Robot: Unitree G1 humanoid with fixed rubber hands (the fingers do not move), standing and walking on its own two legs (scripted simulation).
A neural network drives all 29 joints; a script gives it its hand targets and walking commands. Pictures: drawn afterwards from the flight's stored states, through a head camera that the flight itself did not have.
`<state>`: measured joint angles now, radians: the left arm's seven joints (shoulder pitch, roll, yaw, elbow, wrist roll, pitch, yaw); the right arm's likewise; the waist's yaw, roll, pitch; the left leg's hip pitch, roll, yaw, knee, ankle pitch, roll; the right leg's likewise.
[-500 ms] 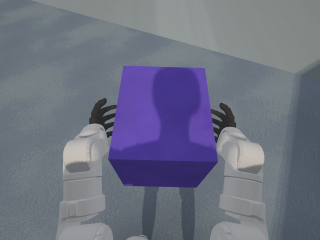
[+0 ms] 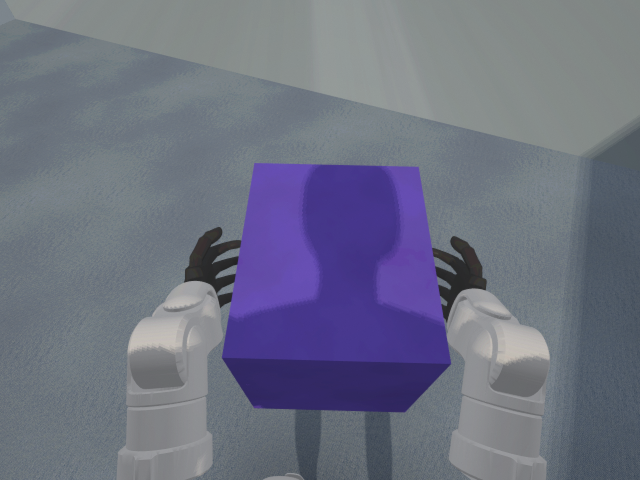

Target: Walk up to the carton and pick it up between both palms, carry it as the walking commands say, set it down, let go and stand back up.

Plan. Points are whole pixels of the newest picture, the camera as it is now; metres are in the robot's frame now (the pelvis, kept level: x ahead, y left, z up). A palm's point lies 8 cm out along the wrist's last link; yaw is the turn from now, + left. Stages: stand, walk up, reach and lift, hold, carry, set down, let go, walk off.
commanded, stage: carry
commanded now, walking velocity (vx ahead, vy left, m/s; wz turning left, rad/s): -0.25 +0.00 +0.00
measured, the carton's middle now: (332, 292) +0.34 -0.01 +0.03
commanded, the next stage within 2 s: none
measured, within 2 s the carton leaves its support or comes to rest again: neither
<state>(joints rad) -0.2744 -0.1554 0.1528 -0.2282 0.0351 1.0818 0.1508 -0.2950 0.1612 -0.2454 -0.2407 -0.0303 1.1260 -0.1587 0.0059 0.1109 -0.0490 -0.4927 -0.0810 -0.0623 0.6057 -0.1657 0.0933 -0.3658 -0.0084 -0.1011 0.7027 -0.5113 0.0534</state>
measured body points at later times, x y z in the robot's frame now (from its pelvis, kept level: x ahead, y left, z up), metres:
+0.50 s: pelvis -0.15 +0.02 -0.02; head -0.21 +0.00 +0.43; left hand +0.12 +0.17 +0.09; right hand +0.13 -0.13 +0.08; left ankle +0.05 +0.07 -0.72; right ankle -0.17 -0.11 -0.67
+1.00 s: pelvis -0.33 +0.06 +0.00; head -0.32 +0.07 +0.45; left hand -0.04 +0.21 +0.06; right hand -0.04 -0.09 +0.06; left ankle -0.30 +0.12 -0.73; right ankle -0.30 -0.08 -0.68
